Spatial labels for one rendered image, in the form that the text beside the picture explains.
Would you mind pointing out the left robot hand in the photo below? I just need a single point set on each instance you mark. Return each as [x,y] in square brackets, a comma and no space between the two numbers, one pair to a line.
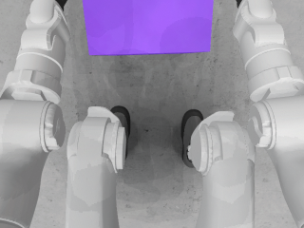
[61,3]

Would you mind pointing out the robot left upper arm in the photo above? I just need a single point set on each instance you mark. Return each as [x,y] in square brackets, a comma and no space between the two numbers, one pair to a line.
[29,131]

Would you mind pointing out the robot left forearm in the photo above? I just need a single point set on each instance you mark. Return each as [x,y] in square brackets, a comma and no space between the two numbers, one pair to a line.
[41,56]

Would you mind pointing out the robot right upper arm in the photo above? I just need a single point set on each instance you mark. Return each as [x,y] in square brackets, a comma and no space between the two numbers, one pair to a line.
[277,125]

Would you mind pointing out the right robot foot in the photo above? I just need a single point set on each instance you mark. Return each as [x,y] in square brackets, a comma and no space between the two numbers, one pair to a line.
[190,120]

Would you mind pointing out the robot right forearm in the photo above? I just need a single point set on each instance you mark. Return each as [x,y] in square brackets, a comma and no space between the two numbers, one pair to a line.
[265,54]

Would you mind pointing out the robot left shin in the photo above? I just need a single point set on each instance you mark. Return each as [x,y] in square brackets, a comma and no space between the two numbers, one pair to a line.
[73,138]

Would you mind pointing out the carton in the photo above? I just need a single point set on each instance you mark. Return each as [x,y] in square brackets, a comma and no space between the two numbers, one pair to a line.
[148,27]

